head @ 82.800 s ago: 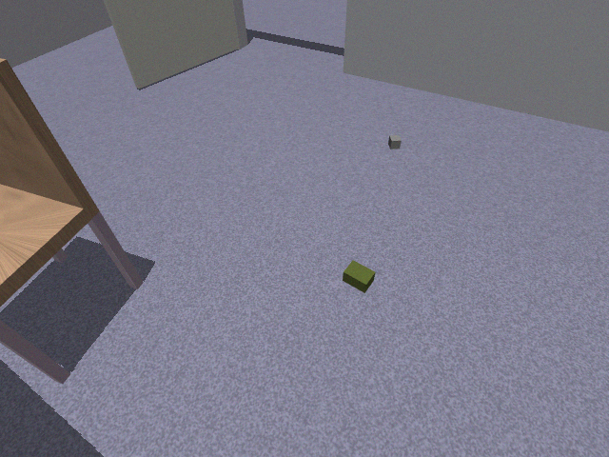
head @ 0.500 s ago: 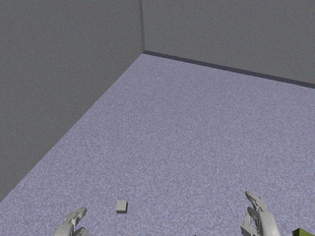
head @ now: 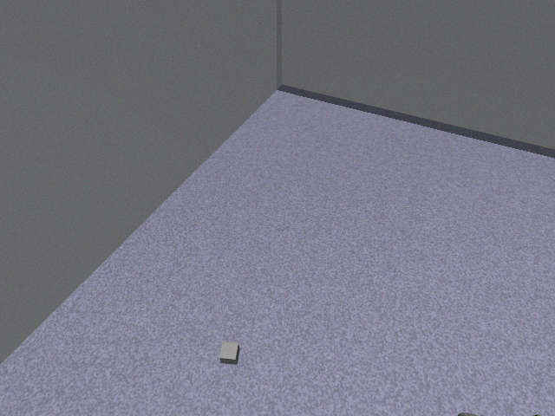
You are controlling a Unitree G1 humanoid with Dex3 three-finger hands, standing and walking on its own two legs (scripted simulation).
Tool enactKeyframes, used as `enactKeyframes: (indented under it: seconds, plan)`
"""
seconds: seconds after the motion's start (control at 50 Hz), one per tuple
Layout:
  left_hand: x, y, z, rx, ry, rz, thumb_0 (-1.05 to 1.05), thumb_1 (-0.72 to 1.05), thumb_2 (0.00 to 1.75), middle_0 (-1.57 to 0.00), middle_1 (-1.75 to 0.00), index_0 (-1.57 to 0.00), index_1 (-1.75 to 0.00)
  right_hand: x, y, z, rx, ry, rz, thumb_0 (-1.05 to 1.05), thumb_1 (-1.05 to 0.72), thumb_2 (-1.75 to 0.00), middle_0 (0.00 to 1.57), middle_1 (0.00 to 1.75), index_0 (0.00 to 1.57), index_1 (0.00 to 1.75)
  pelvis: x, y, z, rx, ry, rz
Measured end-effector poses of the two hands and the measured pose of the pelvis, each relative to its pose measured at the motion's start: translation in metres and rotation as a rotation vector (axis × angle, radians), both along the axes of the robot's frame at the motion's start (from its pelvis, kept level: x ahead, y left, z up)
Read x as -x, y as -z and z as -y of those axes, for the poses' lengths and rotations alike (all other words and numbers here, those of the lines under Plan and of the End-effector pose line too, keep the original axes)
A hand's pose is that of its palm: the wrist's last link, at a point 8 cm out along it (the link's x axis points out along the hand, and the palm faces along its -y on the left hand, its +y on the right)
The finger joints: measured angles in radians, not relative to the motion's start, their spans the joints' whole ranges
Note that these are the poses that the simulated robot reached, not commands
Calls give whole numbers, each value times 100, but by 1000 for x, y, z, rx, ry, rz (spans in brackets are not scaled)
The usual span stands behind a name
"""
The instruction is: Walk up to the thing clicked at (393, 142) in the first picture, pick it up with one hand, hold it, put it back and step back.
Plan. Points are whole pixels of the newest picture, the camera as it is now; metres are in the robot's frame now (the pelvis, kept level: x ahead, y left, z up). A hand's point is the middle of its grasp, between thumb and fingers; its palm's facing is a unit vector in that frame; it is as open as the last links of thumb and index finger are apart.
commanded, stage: stand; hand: left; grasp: from above
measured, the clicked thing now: (230, 353) +0.46 +0.21 -0.72
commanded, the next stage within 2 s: none
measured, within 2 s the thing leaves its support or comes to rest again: neither
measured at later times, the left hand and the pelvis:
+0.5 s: hand out of the picture +0.04 +0.23 -0.14, palm faces +0.05 -0.94 -0.33, open 7.4 cm; pelvis -0.01 -0.01 +0.03, yaw +1 degrees
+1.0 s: hand out of the picture +0.05 +0.23 -0.13, palm faces +0.04 -0.94 -0.34, open 7.4 cm; pelvis +0.00 -0.01 +0.03, yaw +1 degrees
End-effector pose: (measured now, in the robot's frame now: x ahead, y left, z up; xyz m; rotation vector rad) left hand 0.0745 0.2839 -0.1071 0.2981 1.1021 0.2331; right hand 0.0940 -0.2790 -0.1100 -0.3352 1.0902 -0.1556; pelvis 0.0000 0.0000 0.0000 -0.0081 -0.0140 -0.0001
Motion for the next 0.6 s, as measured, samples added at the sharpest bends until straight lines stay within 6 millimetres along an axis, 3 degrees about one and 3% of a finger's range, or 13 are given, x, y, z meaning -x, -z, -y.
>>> enactKeyframes:
  seconds: [0.12,0.24,0.6]
  plan:
    - [32,1,5,15,-47,-90,0,90,90,-20,-30,-20,-30,10,-1,0,-17,22,-51,1,-90,-90,20,30,20,30,0,-9,3,0,-11,26]
    - [48,0,11,29,-64,-141,0,90,90,-20,-30,-20,-30,16,-3,-1,-34,39,-79,1,-90,-90,20,30,20,30,2,-17,6,1,-17,47]
    - [45,-9,6,20,-71,-155,0,90,90,-20,-30,-20,-30,36,-11,13,-15,64,-144,1,-90,-90,20,30,20,30,5,-27,11,2,-23,66]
